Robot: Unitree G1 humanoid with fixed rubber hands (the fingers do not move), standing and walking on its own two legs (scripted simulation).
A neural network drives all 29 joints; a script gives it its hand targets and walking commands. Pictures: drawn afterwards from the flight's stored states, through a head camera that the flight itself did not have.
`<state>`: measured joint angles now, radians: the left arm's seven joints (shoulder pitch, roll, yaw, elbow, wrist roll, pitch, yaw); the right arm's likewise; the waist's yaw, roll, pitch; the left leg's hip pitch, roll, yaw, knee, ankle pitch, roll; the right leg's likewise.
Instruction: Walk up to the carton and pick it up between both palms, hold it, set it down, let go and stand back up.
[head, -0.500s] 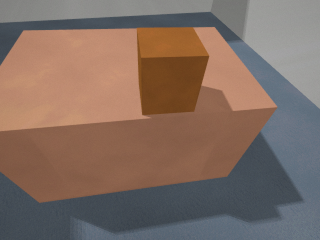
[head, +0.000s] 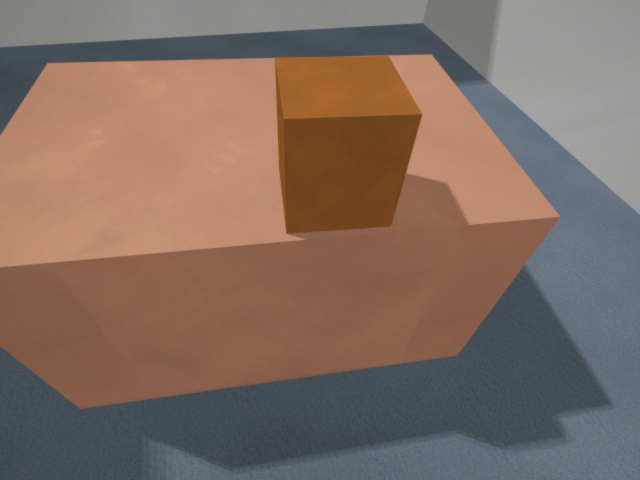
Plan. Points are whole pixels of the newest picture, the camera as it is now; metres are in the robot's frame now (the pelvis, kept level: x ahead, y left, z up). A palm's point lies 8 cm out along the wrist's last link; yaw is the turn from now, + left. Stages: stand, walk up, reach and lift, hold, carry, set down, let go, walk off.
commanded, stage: stand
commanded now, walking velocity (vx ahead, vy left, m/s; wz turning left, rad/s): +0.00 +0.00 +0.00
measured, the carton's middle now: (336, 146) +0.67 -0.04 +0.04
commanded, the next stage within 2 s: walk up in 0.58 s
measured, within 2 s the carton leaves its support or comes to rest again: neither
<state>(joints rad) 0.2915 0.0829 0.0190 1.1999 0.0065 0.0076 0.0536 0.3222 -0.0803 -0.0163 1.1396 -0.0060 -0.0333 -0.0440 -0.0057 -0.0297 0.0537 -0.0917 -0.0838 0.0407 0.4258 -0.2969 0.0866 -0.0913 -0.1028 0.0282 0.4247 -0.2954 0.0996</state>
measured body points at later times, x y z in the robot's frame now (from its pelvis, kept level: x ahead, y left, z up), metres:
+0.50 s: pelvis +0.00 +0.00 +0.00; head +0.01 +0.01 +0.45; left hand -0.04 +0.19 -0.17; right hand -0.03 -0.20 -0.16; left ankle -0.04 +0.06 -0.74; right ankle -0.04 -0.18 -0.74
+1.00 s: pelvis +0.02 -0.03 -0.01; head +0.03 -0.02 +0.44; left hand +0.06 +0.21 -0.17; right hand -0.09 -0.25 -0.15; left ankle -0.04 +0.06 -0.74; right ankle +0.05 -0.15 -0.70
